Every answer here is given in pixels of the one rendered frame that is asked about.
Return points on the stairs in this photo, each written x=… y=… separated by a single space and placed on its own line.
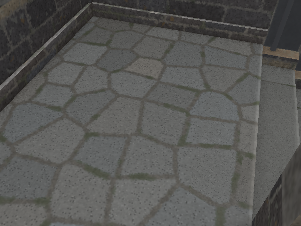
x=279 y=129

